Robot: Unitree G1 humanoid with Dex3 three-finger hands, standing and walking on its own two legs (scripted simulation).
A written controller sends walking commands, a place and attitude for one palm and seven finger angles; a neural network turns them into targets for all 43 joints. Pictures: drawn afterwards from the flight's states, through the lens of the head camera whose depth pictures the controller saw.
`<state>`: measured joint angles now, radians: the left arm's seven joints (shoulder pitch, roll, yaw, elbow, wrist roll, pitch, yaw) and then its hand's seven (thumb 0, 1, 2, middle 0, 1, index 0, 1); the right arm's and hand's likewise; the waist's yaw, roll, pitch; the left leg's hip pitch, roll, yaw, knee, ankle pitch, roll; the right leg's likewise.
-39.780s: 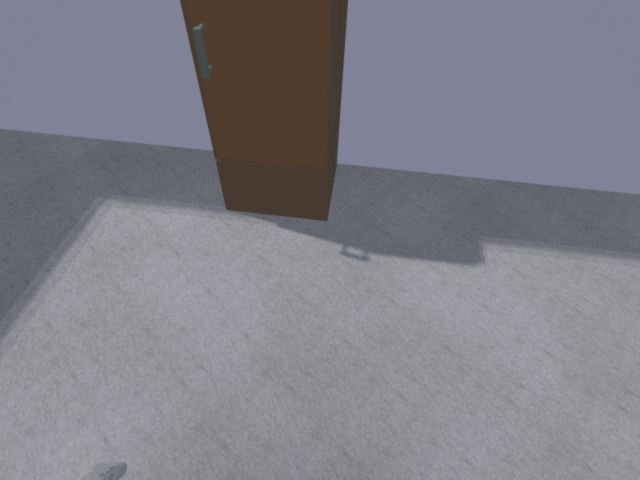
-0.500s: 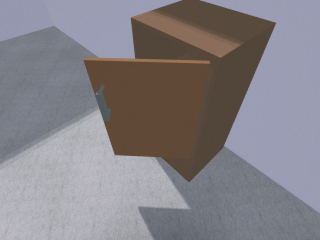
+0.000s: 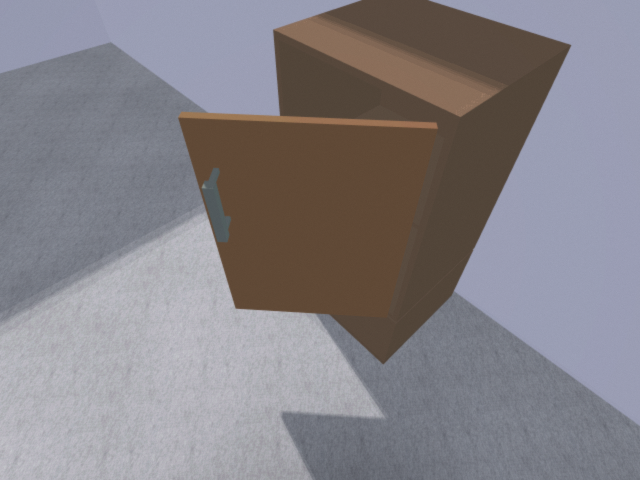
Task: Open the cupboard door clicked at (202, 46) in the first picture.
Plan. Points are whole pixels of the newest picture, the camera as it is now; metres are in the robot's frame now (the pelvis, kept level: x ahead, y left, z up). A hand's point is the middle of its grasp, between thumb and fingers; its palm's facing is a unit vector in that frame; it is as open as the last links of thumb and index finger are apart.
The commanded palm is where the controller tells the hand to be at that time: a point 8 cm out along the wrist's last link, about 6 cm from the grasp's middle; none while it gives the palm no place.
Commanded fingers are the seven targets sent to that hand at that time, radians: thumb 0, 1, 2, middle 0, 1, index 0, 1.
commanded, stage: come to a stop and stand still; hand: left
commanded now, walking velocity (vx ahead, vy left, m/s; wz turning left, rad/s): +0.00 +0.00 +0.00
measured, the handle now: (219, 206) +0.58 +0.23 -0.04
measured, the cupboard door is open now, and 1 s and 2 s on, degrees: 43 43 43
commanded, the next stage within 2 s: look again from close up in 0.92 s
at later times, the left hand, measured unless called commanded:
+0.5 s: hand out of the picture +0.04 +0.19 -0.17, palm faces +0.01 -0.97 -0.22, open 7.3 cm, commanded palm none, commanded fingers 0.00 0.90 0.90 -0.20 -0.30 -0.20 -0.30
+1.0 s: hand out of the picture +0.02 +0.17 -0.17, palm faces +0.00 -0.98 -0.20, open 7.3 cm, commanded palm none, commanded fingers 0.00 0.90 0.90 -0.20 -0.30 -0.20 -0.30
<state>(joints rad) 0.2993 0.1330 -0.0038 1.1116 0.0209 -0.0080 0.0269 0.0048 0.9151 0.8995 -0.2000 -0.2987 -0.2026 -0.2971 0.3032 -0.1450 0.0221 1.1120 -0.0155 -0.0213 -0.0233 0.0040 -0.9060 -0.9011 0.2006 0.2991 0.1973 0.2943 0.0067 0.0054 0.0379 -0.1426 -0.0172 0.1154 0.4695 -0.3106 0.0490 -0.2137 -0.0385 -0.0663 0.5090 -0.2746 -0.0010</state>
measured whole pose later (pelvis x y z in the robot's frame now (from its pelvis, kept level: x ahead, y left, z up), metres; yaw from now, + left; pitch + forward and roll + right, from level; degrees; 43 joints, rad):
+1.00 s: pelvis +0.02 +0.00 +0.00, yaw -1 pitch -1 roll +0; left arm 0.27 0.14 -0.01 1.11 0.01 0.00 0.04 0.01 0.92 0.90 -0.20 -0.30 -0.20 -0.30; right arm 0.28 -0.14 0.02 1.13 -0.01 -0.02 -0.03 0.00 -0.91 -0.90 0.20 0.30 0.20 0.29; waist 0.00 0.01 0.08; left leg -0.09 -0.02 0.12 0.43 -0.32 0.05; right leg -0.17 -0.03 -0.06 0.48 -0.29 0.00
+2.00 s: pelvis -0.03 -0.04 -0.06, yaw +1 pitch +11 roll +2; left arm 0.27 0.19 0.17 0.29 -0.25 -0.59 -0.35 0.01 0.72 0.81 -0.21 -0.43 -0.22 -0.43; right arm 0.14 -0.30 -0.07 0.58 0.02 -0.28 0.00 0.01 -0.91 -0.90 0.20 0.30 0.20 0.29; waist -0.02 -0.04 -0.13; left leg -0.69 0.03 0.08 0.98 -0.48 0.01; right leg -0.76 -0.04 -0.09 1.00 -0.44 -0.06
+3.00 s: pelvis -0.04 +0.01 -0.07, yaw +2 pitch +14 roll -4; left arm 0.11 0.37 0.34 0.25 -0.32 -0.33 -0.46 -0.01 -0.43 0.33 -0.30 -1.16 -0.30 -1.15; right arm 0.23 -0.26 0.05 0.52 0.03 -0.23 -0.04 0.01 -0.90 -0.90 0.21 0.30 0.20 0.30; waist 0.00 0.01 -0.10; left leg -0.83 0.02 0.03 1.10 -0.52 0.07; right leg -0.81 -0.04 -0.13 1.00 -0.43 0.00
